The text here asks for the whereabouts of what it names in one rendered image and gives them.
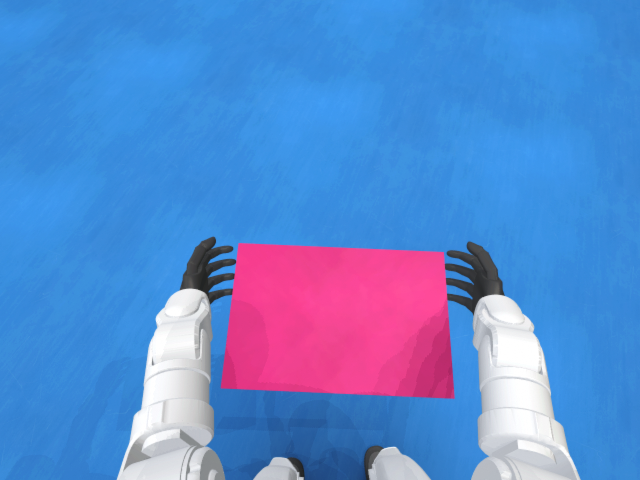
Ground left robot foot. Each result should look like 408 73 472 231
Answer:
287 457 305 479

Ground robot left upper arm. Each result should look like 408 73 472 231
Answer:
119 445 225 480

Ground robot right upper arm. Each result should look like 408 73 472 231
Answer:
471 455 571 480

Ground left robot shin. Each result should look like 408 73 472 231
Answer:
269 457 297 472

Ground carton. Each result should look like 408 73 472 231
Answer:
221 243 455 399

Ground right robot forearm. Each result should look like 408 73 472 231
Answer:
473 295 581 480

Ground left robot forearm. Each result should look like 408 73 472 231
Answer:
117 289 214 480

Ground robot right hand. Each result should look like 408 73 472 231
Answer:
445 241 505 316

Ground robot left hand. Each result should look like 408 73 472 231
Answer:
179 237 236 304

